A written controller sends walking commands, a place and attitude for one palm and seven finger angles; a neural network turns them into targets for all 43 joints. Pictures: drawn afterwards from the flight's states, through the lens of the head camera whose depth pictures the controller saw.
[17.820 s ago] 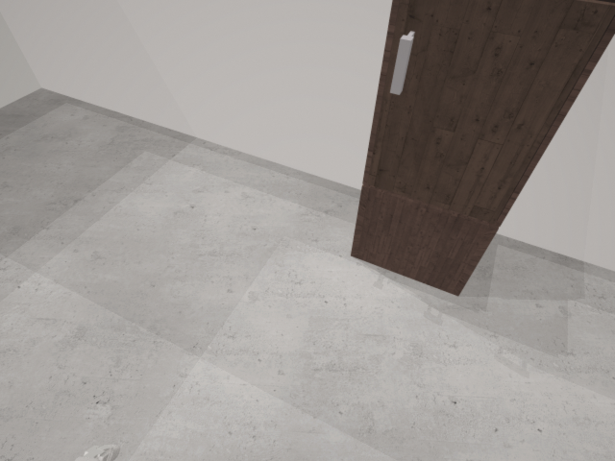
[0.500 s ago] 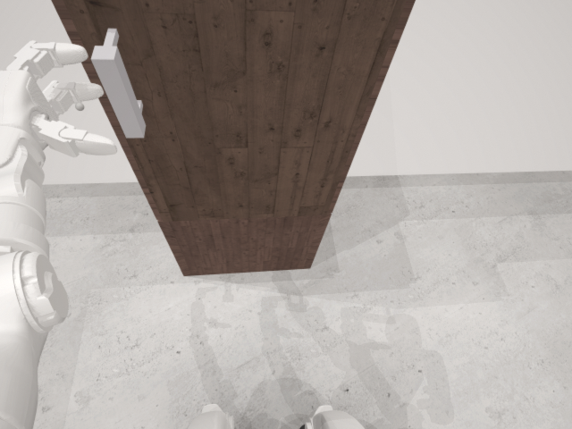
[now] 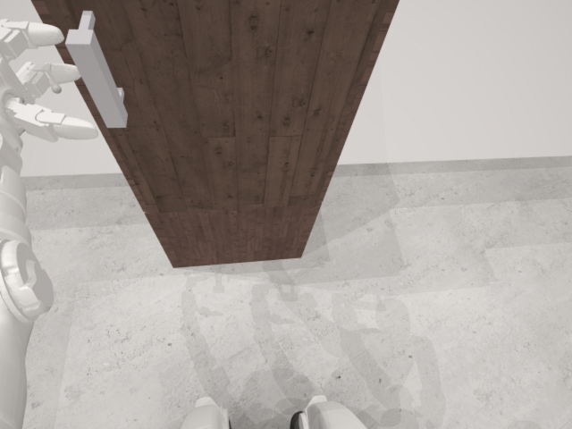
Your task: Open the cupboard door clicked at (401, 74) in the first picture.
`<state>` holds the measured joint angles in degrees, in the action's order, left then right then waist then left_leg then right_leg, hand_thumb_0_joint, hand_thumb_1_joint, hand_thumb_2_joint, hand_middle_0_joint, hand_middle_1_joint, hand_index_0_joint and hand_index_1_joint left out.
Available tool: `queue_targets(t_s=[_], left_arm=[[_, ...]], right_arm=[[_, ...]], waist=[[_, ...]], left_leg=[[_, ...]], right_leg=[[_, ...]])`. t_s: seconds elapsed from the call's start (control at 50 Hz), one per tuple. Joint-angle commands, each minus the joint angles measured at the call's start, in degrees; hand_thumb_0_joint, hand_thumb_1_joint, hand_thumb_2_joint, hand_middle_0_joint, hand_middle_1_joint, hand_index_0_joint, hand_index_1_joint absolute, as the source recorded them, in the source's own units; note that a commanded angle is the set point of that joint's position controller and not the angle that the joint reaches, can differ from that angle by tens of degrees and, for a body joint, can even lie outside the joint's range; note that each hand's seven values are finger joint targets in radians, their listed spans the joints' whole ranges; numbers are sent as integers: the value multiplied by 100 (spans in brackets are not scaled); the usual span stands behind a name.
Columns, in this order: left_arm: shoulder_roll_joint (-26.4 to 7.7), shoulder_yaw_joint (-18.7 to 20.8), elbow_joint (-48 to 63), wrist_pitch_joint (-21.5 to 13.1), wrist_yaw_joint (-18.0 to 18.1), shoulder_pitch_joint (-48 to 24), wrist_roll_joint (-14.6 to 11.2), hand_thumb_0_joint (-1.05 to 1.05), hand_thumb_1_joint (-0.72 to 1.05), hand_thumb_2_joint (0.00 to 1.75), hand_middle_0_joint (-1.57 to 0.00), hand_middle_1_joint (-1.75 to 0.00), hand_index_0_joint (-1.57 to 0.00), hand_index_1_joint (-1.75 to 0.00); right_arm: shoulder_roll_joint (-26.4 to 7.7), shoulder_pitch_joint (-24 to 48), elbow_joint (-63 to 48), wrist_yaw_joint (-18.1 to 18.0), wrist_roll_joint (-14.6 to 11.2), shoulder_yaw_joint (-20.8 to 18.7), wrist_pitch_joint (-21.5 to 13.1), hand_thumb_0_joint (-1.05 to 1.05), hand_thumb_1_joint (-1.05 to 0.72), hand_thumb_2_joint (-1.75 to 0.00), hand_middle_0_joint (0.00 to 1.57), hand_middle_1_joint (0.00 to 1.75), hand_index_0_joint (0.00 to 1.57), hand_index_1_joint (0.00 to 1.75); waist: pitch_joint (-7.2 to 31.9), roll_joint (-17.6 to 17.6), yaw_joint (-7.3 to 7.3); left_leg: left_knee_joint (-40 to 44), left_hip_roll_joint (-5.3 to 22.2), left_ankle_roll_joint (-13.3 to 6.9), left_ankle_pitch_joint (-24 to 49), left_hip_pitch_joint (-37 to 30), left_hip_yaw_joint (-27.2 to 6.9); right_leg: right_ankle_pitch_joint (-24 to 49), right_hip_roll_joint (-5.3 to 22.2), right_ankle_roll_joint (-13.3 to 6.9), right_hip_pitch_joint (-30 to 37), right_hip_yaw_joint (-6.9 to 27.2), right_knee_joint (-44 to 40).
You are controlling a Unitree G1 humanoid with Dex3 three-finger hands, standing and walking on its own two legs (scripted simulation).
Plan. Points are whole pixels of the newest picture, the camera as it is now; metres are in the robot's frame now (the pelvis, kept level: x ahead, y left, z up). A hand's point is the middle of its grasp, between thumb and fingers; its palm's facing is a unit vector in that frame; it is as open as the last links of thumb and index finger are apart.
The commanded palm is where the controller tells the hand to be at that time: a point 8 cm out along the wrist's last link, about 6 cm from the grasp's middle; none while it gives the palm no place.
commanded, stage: slide the fingers in behind the handle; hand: left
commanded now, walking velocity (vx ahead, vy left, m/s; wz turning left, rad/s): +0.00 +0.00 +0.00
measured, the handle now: (103, 72) +0.56 +0.19 +0.12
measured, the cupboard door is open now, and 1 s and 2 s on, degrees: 0 0 0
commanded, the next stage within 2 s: move the hooked fingers beside the handle in 1.30 s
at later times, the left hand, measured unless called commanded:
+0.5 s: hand (61, 91) +0.52 +0.23 +0.13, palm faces +0.07 -1.00 +0.01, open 13.9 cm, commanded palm +0.51 +0.23 +0.13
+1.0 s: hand (71, 96) +0.51 +0.22 +0.13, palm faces +0.11 -0.99 -0.01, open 14.5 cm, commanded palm +0.50 +0.21 +0.13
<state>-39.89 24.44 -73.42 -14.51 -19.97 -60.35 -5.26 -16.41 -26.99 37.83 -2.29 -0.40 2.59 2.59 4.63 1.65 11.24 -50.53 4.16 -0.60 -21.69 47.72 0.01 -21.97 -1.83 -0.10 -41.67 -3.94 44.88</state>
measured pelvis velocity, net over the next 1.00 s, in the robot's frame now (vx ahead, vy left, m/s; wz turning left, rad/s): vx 0.00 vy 0.00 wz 0.06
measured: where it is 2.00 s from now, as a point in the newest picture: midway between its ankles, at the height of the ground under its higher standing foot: outside the picture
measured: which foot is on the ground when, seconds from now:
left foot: down 0.00-1.00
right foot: down 0.00-1.00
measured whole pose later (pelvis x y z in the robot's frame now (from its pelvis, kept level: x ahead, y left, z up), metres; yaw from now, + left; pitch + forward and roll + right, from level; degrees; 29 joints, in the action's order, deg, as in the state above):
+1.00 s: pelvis +0.00 +0.00 +0.00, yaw +4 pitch +18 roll -4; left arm -28.1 11.8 -70.1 -15.6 -7.7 -62.1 -9.0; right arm -15.2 -23.9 41.4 1.0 0.9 1.0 -1.2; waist 5.5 1.6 7.1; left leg -52.5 1.7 -0.8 -22.4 48.3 -2.9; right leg -24.1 0.2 0.1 -40.6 -6.8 46.9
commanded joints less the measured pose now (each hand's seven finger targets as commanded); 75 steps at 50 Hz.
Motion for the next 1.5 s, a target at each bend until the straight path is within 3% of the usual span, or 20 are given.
queue_targets(t_s=[0.0,0.06,0.08,0.2,0.26,0.3,0.38,0.46,0.56,0.74,0.78,0.8,0.84,0.94,0.98,1.18,1.2,1.24,1.32,1.48], left_arm=[[-1112,-40,1313,-380,-15,-2618,-93,0,-50,30,-30,-120,-30,-120],[-910,-141,1294,-359,27,-2722,-139,0,-50,30,-30,-120,-30,-120],[-1049,-51,1272,-356,47,-2659,-100,0,-50,30,-30,-120,-30,-120],[-436,-402,1440,-365,177,-2787,-93,0,-50,30,-30,-120,-30,-120],[-7,-684,1496,-377,261,-3047,-128,0,-50,30,-30,-120,-30,-120],[-66,-580,1469,-379,320,-2869,-98,0,-50,30,-30,-120,-30,-120],[339,-887,1514,-379,400,-3159,-89,0,-50,30,-30,-120,-30,-120],[635,-1021,1631,-399,470,-3090,-126,0,-50,30,-30,-120,-30,-120],[1113,-1406,1584,-389,564,-3355,-112,0,-50,30,-30,-120,-30,-120],[1528,-1716,1570,-383,665,-3484,-105,0,-50,30,-30,-120,-30,-120],[1489,-1681,1828,-456,675,-3506,-137,0,-50,30,-30,-120,-30,-120],[1720,-1841,1760,-437,668,-3423,-144,0,-50,30,-30,-120,-30,-120],[1816,-1884,1623,-414,662,-3363,-183,0,-50,30,-30,-120,-30,-120],[1825,-1908,1566,-408,713,-3481,-164,0,-50,30,-30,-120,-30,-120],[1603,-1760,1694,-457,726,-3545,-169,0,-50,30,-30,-120,-30,-120],[1620,-1799,1808,-521,701,-3641,-186,0,-50,30,-30,-120,-30,-120],[1835,-1915,1700,-501,701,-3509,-191,0,-50,30,-30,-120,-30,-120],[1689,-1808,1736,-506,700,-3514,-208,0,-50,30,-30,-120,-30,-120],[1929,-1969,1983,-572,681,-3428,-247,0,-50,30,-30,-120,-30,-120],[1562,-1697,1556,-484,766,-3555,-260,0,-50,30,-30,-120,-30,-120]], right_arm=[[-1060,-888,-259,-62,17,-413,-95,0,-90,-90,20,30,20,30],[-1057,-876,-248,-53,16,-408,-114,0,-90,-90,20,30,20,30],[-1083,-883,-250,-50,18,-415,-107,0,-90,-90,20,30,20,30],[-1037,-850,-226,8,53,-457,-155,0,-90,-90,20,30,20,30],[-1012,-843,-169,29,65,-454,-192,0,-90,-90,20,30,20,30],[-1029,-826,-174,60,75,-475,-203,0,-90,-90,20,30,20,30],[-998,-813,-107,84,87,-480,-233,0,-90,-90,20,30,20,30],[-965,-810,-77,127,112,-496,-273,0,-90,-90,20,30,20,30],[-934,-741,-22,146,103,-496,-306,0,-90,-90,20,30,20,30],[-933,-707,95,210,123,-518,-400,0,-90,-90,20,30,20,30],[-928,-709,105,227,135,-534,-420,0,-90,-90,20,30,20,30],[-903,-676,103,239,126,-529,-428,0,-90,-90,20,30,20,30],[-903,-651,124,256,119,-526,-434,0,-90,-90,20,30,20,30],[-914,-616,175,247,117,-524,-455,0,-90,-90,20,30,20,30],[-933,-630,171,242,125,-524,-470,0,-90,-90,20,30,20,30],[-918,-605,169,231,112,-517,-506,0,-90,-90,20,30,20,30],[-894,-596,155,242,99,-517,-520,0,-90,-90,20,30,20,30],[-921,-619,182,233,113,-528,-525,0,-90,-90,20,30,20,30],[-872,-573,160,256,97,-545,-539,0,-90,-90,20,30,20,30],[-941,-557,208,178,71,-493,-549,0,-90,-90,20,30,20,30]], waist=[[2518,988,67],[2239,848,155],[2344,897,84],[2480,1055,147],[2252,928,269],[2492,1023,154],[2417,935,285],[2511,949,257],[2201,957,379],[2302,928,419],[2590,1075,346],[2604,1100,377],[2342,913,407],[2174,902,443],[2412,945,395],[2476,1028,377],[2478,953,388],[2460,791,395],[2656,989,336],[2155,690,398]], left_leg=[[409,-191,-128,2031,-2685,-303],[433,-195,-154,1908,-2594,-303],[443,-186,-128,1913,-2628,-331],[402,-157,-79,2129,-3027,-425],[419,-136,-74,2068,-3082,-511],[404,-136,-39,2136,-3204,-533],[374,-131,-39,2152,-3246,-583],[343,-139,-23,2367,-3368,-620],[382,-157,-18,2020,-3257,-663],[358,-205,-13,1871,-3280,-687],[310,-200,-4,2178,-3507,-702],[300,-213,-1,2183,-3526,-687],[320,-226,-17,1965,-3335,-646],[348,-241,-21,1758,-3215,-658],[328,-264,-36,1876,-3266,-634],[345,-256,-20,1922,-3342,-662],[338,-262,-23,1920,-3376,-667],[348,-261,-35,1882,-3286,-644],[321,-245,-8,2232,-3583,-654],[454,-284,-37,1590,-3109,-635]], right_leg=[[1664,-197,-58,234,160,-493],[1567,-208,-61,137,145,-525],[1523,-203,-66,131,144,-500],[1461,-200,-88,-193,80,-442],[1316,-204,-102,-387,30,-437],[1311,-203,-116,-390,29,-400],[1312,-195,-109,-525,15,-383],[1402,-198,-138,-482,-15,-344],[1205,-181,-138,-679,-36,-342],[1181,-176,-152,-704,-48,-333],[1320,-178,-161,-653,-40,-300],[1331,-178,-161,-678,-44,-303],[1288,-193,-157,-648,-59,-342],[1195,-172,-161,-701,-56,-342],[1291,-171,-161,-581,-25,-332],[1274,-167,-158,-598,-34,-304],[1268,-177,-162,-614,-42,-316],[1309,-177,-153,-514,-36,-342],[1447,-191,-158,-508,-45,-326],[1148,-156,-144,-537,-24,-393]])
